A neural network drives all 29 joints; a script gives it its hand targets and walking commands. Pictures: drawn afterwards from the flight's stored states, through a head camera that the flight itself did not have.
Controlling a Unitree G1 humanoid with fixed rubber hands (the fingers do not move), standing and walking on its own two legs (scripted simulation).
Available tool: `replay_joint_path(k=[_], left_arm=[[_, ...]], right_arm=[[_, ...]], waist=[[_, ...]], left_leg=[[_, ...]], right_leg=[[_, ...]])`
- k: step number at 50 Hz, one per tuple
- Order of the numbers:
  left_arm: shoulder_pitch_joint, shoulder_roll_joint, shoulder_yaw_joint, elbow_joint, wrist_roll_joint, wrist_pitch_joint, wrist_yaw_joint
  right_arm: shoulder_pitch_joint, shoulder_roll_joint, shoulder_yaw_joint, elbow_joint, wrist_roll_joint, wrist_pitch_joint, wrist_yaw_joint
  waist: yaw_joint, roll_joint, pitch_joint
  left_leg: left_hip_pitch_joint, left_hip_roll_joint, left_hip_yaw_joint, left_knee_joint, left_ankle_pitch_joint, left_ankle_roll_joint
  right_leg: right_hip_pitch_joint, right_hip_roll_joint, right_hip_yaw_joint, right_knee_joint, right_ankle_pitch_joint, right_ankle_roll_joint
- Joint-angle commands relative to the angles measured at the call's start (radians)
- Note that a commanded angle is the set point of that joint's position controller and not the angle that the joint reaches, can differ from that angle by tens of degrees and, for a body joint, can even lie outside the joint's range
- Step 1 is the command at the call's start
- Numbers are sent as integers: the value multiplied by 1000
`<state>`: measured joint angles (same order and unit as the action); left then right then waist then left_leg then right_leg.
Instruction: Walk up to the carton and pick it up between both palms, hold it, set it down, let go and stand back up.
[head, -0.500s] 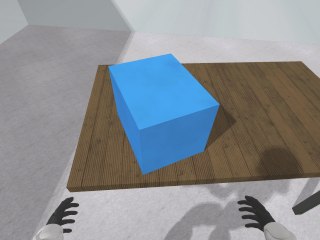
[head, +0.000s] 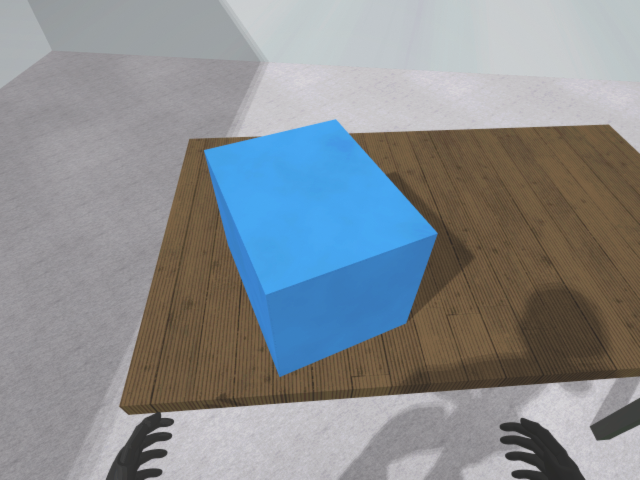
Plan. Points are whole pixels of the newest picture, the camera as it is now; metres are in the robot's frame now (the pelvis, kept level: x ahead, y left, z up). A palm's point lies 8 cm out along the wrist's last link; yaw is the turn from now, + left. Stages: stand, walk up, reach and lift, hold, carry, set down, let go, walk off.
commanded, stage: reach and lift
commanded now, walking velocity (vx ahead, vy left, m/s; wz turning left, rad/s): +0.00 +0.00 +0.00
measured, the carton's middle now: (309, 240) +0.51 +0.02 -0.01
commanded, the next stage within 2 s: none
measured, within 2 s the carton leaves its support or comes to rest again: neither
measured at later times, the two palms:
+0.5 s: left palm out of the picture +0.14 +0.20 +0.00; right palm out of the picture +0.12 -0.35 -0.04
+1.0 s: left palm (163, 439) +0.20 +0.17 +0.02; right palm (624, 453) +0.18 -0.35 -0.02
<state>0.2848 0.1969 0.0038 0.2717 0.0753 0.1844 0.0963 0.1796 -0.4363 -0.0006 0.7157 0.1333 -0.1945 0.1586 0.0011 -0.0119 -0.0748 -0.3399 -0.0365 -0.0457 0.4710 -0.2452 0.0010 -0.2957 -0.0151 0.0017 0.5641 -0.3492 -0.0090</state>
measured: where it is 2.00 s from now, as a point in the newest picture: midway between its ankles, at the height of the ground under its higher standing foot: outside the picture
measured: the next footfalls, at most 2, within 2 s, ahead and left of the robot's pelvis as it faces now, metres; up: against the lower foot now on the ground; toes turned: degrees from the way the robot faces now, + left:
none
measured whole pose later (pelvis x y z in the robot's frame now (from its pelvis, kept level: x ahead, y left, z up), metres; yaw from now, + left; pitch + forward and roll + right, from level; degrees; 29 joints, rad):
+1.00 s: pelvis +0.00 -0.03 +0.00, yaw -1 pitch +7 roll +3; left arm 0.34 0.08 0.00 0.00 0.03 0.07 0.23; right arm 0.18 -0.63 0.04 0.60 0.45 -0.31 0.32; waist 0.00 0.02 -0.10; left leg -0.34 -0.01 -0.04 0.45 -0.24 -0.04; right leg -0.31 0.01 0.01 0.56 -0.38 -0.04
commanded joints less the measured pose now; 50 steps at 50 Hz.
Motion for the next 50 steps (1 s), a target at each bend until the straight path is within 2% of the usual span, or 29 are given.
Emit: replay_joint_path(k=[1, 2, 5, 7, 8, 9, 11, 13, 14, 16, 20, 22, 24, 27, 28, 29, 31, 33, 35, 36, 37, 39, 42, 43, 44, 45, 46, 47, 50], left_arm=[[104, -60, 49, -242, 13, -5, 48], [112, -67, 38, -260, 13, -7, 50], [103, -68, 25, -319, -9, -18, 59], [124, -81, 3, -319, -7, -35, 56], [101, -86, -15, -366, -35, -53, 62], [85, -71, -12, -370, -34, -53, 70], [55, -83, -20, -340, -52, -72, 75], [-20, -93, -47, -416, -88, -83, 86], [-8, -73, -23, -325, -75, -84, 88], [-10, -93, -25, -353, -95, -97, 96], [-98, -101, -50, -332, -118, -100, 104], [-114, -85, -11, -289, -101, -100, 106], [-111, -84, 0, -294, -110, -99, 113], [-65, -96, 15, -320, -106, -112, 118], [-63, -88, 13, -324, -103, -100, 118], [-81, -103, 7, -345, -103, -108, 121], [-73, -104, 19, -336, -107, -118, 126], [-71, -121, 15, -367, -118, -138, 136], [-39, -120, 13, -396, -112, -150, 134], [-22, -145, -8, -406, -128, -148, 140], [-19, -144, -4, -434, -127, -160, 133], [-29, -145, 1, -401, -124, -169, 135], [34, -153, -23, -462, -140, -181, 140], [33, -153, -6, -473, -133, -177, 144], [19, -160, -6, -453, -132, -181, 143], [24, -167, 4, -457, -127, -177, 147], [39, -179, -8, -453, -118, -168, 149], [59, -169, -7, -491, -128, -181, 148], [66, -191, -39, -534, -139, -190, 150]], right_arm=[[9, -334, -101, -51, 97, -18, 46], [-10, -342, -110, -71, 102, -26, 49], [-1, -372, -109, -97, 122, -32, 67], [35, -370, -101, -42, 135, -40, 82], [-12, -382, -119, -112, 133, -51, 86], [-21, -402, -110, -79, 141, -47, 98], [-47, -407, -112, -111, 144, -70, 108], [-85, -389, -121, -179, 152, -77, 118], [-112, -422, -132, -141, 147, -70, 128], [-83, -432, -114, -151, 173, -87, 130], [-147, -431, -113, -200, 182, -76, 150], [-124, -437, -73, -192, 197, -78, 149], [-146, -450, -72, -211, 211, -78, 152], [-102, -442, -50, -189, 245, -94, 151], [-128, -474, -50, -194, 240, -92, 157], [-125, -463, -32, -184, 254, -95, 162], [-129, -460, -11, -198, 260, -102, 163], [-120, -457, 10, -253, 283, -120, 166], [-89, -468, 14, -217, 299, -123, 173], [-100, -491, -3, -233, 301, -135, 175], [-69, -470, 17, -226, 309, -142, 172], [-110, -472, 28, -224, 318, -153, 175], [-83, -504, 23, -277, 335, -175, 173], [-91, -516, 46, -278, 356, -185, 176], [-95, -484, 56, -259, 351, -181, 171], [-114, -497, 64, -276, 369, -180, 175], [-108, -495, 54, -234, 371, -176, 178], [-91, -493, 68, -272, 376, -183, 185], [-113, -506, 46, -310, 378, -204, 181]], waist=[[-3, -38, -201], [11, -5, -178], [14, -35, -209], [8, -4, -180], [25, 44, -182], [23, 49, -187], [22, 1, -165], [17, -21, -136], [37, 51, -166], [17, -59, -120], [7, -76, -123], [-16, -97, -89], [-5, -58, -90], [-19, -82, -72], [-8, -63, -109], [-11, -99, -90], [-6, -76, -148], [0, -87, -154], [-2, -69, -175], [-7, -107, -167], [-13, -98, -179], [-12, -89, -226], [-13, -123, -245], [-9, -133, -264], [-2, -83, -294], [4, -100, -244], [-19, -118, -252], [-10, -93, -310], [-16, -120, -284]], left_leg=[[302, 115, 12, -35, 320, 68], [283, 121, 11, -68, 247, 70], [288, 118, 12, -85, 155, 71], [265, 134, -8, -132, 93, 74], [255, 142, -31, -160, 121, 88], [242, 123, -26, -119, 134, 76], [209, 119, -22, -119, 17, 78], [177, 103, -21, -136, -92, 78], [162, 127, -52, -139, -63, 85], [151, 105, -30, -100, -54, 86], [133, 97, -39, -94, -170, 89], [117, 96, -22, -112, -183, 91], [124, 86, -14, -121, -158, 82], [150, 82, 5, -110, -59, 77], [169, 78, 2, -62, 6, 59], [163, 68, 18, -53, -20, 59], [201, 85, 18, -57, -21, 66], [239, 98, 21, -77, -29, 82], [258, 100, 35, -73, 57, 66], [246, 91, 35, -26, 87, 64], [269, 90, 50, -39, 114, 59], [272, 90, 37, -7, 153, 56], [299, 91, 59, -2, 167, 47], [287, 98, 51, 13, 190, 45], [286, 106, 45, 25, 193, 47], [273, 98, 43, 41, 207, 45], [285, 101, 52, 51, 224, 39], [314, 97, 54, 57, 268, 43], [271, 89, 42, 60, 218, 39]], right_leg=[[-123, -48, 75, -127, 599, -12], [-147, -34, 58, -141, 563, 4], [-164, -27, 45, -152, 533, 4], [-151, -4, 20, -126, 476, 15], [-145, 28, -18, -100, 464, 24], [-175, 15, 8, -126, 394, 5], [-196, -8, 39, -159, 307, 1], [-229, 12, 45, -160, 213, 7], [-196, 12, 23, -135, 199, -6], [-237, 1, 54, -166, 191, 3], [-277, -2, 74, -180, 52, -7], [-303, 2, 53, -191, 74, 39], [-306, 11, 26, -195, 64, 28], [-280, 0, 15, -185, 215, 39], [-291, -12, 29, -186, 224, 13], [-306, -19, 38, -209, 232, 22], [-296, -25, 20, -195, 194, 13], [-301, -28, -4, -208, 203, 44], [-273, -21, -33, -172, 308, 43], [-291, -30, -14, -187, 290, 24], [-277, -34, -27, -174, 371, 51], [-252, -44, -20, -153, 389, 19], [-232, -51, -45, -137, 460, 41], [-215, -69, -38, -122, 459, 33], [-195, -78, -21, -107, 423, 15], [-219, -80, -8, -122, 425, 2], [-234, -85, -12, -106, 456, 1], [-191, -79, -30, -87, 490, 0], [-206, -87, -11, -74, 484, -7]])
